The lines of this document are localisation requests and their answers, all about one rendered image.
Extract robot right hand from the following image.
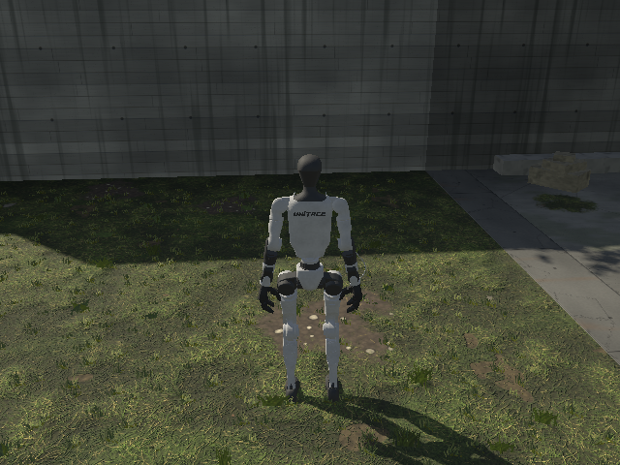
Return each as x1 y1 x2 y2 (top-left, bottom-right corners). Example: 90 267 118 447
339 284 362 313

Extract robot right shin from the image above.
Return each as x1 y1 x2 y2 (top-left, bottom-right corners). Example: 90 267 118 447
325 323 340 388

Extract right robot upper arm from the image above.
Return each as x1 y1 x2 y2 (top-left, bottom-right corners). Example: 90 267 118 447
330 197 353 251

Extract left robot upper arm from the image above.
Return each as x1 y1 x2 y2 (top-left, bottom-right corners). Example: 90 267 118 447
267 197 290 251

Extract right robot thigh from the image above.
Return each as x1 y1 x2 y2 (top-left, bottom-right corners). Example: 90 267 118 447
323 270 343 339

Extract robot left hand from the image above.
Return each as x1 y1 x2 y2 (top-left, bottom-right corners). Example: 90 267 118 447
258 285 281 314

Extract left robot forearm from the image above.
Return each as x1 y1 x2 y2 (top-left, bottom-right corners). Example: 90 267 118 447
260 238 278 287

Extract right robot forearm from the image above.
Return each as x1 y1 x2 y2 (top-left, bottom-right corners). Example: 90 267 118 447
342 237 360 286

